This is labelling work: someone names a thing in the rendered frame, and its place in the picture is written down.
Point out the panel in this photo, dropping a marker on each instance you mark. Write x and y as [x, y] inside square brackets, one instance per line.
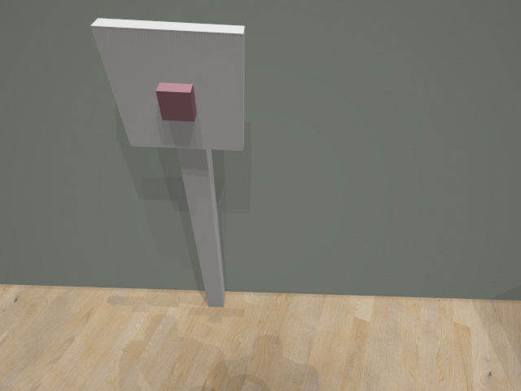
[137, 55]

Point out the button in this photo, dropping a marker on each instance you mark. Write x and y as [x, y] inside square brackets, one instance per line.
[176, 101]

